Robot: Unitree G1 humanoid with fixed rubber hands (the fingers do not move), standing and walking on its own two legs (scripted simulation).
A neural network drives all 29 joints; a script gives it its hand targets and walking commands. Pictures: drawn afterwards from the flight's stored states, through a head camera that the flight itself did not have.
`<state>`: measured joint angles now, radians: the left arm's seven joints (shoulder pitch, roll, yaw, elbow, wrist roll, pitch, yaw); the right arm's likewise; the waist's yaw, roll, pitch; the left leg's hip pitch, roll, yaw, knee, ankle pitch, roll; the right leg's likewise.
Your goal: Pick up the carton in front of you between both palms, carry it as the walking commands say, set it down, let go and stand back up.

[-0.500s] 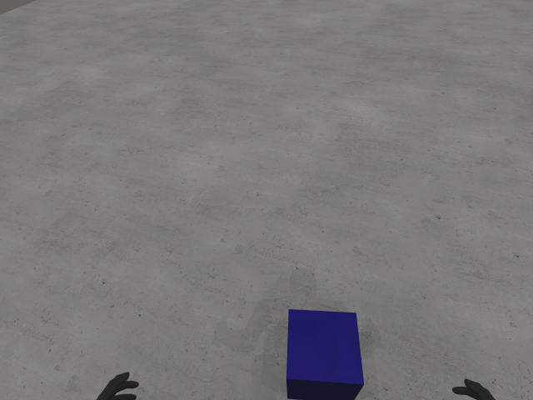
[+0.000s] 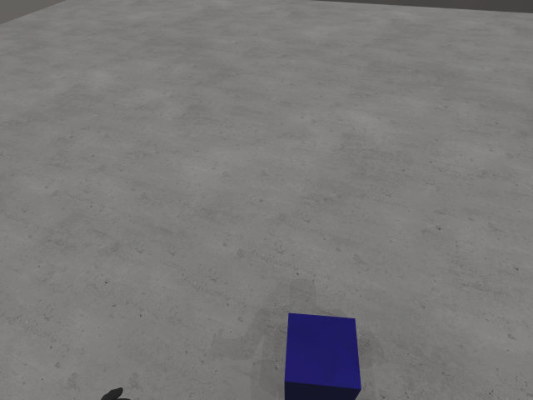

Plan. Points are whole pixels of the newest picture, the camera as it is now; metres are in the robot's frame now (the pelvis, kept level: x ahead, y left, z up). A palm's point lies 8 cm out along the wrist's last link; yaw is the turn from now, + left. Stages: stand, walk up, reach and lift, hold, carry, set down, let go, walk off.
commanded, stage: stand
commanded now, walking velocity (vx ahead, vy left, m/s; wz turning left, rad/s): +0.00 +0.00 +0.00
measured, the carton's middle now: (318, 362) +0.41 -0.10 -0.65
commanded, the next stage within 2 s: none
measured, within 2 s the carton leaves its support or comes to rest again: neither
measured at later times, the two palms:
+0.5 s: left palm out of the picture +0.07 +0.30 -0.09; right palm out of the picture +0.07 -0.31 -0.10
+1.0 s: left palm out of the picture +0.07 +0.30 -0.09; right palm out of the picture +0.06 -0.32 -0.10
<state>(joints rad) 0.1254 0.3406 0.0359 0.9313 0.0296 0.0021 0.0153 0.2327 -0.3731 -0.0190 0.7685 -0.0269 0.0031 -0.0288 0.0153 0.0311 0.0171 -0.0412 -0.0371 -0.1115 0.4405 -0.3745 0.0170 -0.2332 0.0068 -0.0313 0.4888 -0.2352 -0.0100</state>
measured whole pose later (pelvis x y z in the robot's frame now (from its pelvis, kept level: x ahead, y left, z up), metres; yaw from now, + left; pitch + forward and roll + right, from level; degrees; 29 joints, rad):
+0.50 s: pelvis -0.02 -0.01 +0.00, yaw +0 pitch -2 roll +0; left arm 0.11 0.36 0.03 1.03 0.02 0.00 0.01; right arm 0.22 -0.39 -0.01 0.87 -0.02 -0.01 -0.02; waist 0.02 0.03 0.03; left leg -0.03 -0.03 -0.11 0.39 -0.32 0.01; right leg -0.21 0.01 -0.03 0.43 -0.18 -0.02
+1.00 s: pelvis -0.02 -0.01 +0.01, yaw +0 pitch -2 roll +0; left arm 0.09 0.38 0.03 1.07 0.01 -0.01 0.00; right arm 0.20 -0.40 0.00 0.94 -0.02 -0.01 -0.02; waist 0.02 0.02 0.03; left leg -0.02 -0.03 -0.11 0.36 -0.30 0.00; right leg -0.21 0.01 -0.03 0.40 -0.15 -0.02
